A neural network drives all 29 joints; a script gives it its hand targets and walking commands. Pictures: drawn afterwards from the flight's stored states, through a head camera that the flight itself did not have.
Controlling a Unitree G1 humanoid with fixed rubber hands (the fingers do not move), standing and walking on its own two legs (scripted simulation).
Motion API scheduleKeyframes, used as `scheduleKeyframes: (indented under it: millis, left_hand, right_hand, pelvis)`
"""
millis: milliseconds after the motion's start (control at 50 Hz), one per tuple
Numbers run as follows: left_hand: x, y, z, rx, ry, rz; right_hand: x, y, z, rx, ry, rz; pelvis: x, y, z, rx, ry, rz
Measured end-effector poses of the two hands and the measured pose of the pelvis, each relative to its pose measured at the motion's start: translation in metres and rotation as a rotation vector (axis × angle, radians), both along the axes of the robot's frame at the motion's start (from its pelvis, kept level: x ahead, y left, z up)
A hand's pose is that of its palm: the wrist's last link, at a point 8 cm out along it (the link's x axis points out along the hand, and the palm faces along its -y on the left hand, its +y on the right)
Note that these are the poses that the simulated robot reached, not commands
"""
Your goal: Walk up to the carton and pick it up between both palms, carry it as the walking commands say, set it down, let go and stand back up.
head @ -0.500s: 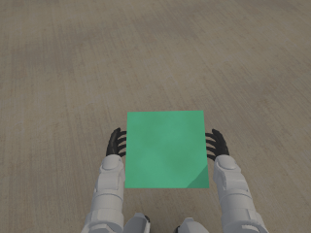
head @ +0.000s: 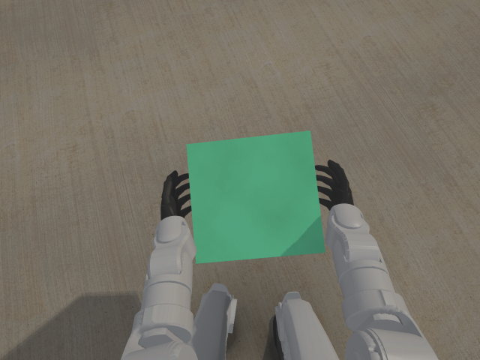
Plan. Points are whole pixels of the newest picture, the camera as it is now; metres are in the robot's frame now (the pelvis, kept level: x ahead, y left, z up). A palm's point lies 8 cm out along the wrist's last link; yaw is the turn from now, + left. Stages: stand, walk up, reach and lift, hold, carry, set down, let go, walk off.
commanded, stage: set down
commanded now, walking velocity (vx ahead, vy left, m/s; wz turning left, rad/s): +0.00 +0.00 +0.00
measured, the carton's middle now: (254, 198) +0.42 +0.01 -0.15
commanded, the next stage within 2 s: none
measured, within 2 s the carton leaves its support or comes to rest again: neither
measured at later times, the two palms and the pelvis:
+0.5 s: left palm (186, 220) +0.37 +0.15 -0.16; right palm (325, 206) +0.40 -0.14 -0.15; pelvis -0.01 +0.01 -0.08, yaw -1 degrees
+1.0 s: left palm (196, 222) +0.39 +0.14 -0.25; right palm (317, 210) +0.42 -0.14 -0.25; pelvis -0.04 +0.00 -0.15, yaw -1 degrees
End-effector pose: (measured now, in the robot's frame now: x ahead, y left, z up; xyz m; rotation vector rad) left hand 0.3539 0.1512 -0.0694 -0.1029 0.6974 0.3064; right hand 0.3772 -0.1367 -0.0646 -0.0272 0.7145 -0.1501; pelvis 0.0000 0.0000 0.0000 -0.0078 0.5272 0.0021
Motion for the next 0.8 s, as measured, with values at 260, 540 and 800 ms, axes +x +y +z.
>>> scheduleKeyframes:
  millis: [260,540,800]
  left_hand:
    - [0.014,-0.006,-0.048,0.001,0.028,-0.025]
    - [0.017,-0.002,-0.099,0.002,0.017,0.038]
    - [0.025,-0.004,-0.145,0.03,0.035,0.033]
  right_hand:
    - [0.01,-0.008,-0.047,-0.009,0.024,0.013]
    - [0.029,0.0,-0.097,-0.011,0.009,0.045]
    - [0.038,-0.002,-0.149,-0.007,0.024,0.061]
  pelvis:
    - [-0.004,0.012,-0.034,-0.011,0.062,-0.012]
    - [-0.015,0.01,-0.082,-0.011,0.109,-0.013]
    - [-0.03,0.001,-0.123,0.003,0.125,-0.022]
